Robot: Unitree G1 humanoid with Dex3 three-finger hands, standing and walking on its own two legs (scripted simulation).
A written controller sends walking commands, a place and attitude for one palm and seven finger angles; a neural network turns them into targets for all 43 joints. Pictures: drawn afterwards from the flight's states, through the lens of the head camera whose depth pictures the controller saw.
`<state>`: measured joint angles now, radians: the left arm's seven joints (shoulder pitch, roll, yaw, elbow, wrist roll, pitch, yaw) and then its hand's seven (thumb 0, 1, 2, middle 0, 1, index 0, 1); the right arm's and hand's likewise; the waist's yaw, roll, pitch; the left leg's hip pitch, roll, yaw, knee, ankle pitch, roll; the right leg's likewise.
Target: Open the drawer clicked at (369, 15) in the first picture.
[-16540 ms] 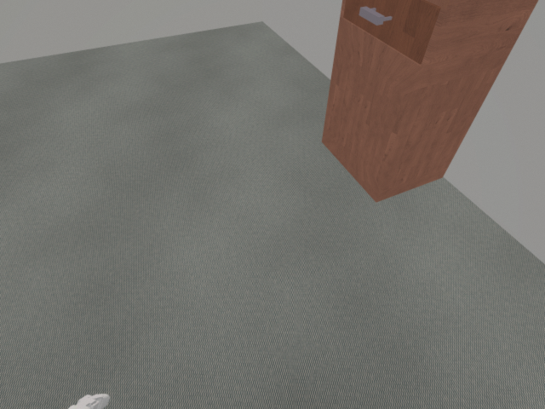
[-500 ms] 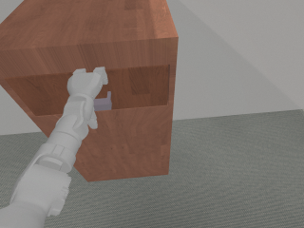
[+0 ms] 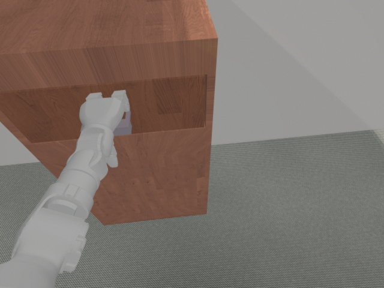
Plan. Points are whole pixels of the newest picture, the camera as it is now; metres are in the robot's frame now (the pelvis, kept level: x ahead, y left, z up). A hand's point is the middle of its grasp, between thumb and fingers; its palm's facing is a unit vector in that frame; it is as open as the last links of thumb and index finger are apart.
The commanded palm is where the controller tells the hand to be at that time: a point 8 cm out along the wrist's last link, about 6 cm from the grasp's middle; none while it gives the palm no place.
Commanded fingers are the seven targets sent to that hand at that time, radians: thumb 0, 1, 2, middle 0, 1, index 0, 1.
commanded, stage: lower the fingers behind the handle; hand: left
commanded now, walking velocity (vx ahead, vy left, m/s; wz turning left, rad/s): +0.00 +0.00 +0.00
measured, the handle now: (108, 121) +0.50 +0.21 +0.04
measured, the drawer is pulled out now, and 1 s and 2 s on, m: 0.00 0.00 0.00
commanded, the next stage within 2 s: lift the fingers back up to retry in 1.10 s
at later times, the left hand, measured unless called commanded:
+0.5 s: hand (113, 133) +0.46 +0.18 +0.05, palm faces -0.01 -0.03 -1.00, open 13.9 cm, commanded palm +0.43 +0.19 +0.10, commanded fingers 0.00 -0.50 0.30 -0.30 -1.20 -0.30 -1.20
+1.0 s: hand (114, 134) +0.46 +0.18 +0.05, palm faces +0.01 -0.01 -1.00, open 14.1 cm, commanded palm +0.43 +0.19 +0.08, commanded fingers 0.00 -0.50 0.30 -0.30 -1.20 -0.30 -1.20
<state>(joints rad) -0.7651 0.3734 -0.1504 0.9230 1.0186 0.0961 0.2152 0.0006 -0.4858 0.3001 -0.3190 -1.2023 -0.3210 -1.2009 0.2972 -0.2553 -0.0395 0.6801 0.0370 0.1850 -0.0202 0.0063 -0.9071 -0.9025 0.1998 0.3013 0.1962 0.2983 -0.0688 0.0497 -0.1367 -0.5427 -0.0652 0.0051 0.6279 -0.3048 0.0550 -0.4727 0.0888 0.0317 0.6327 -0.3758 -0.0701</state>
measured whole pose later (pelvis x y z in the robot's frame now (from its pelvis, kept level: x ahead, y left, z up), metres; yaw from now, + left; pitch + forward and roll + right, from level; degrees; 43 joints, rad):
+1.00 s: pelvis -0.02 +0.01 -0.01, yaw +0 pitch +15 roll -1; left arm -0.82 0.36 -0.16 1.02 1.05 0.13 0.31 0.00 -0.49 0.30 -0.32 -1.20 -0.23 -1.28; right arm 0.34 -0.25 -0.03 0.65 0.04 0.20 -0.02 0.01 -0.91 -0.90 0.20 0.30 0.20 0.30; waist -0.10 0.05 -0.17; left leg -0.68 -0.05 0.01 0.74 -0.33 0.06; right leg -0.60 0.10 0.02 0.72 -0.39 -0.06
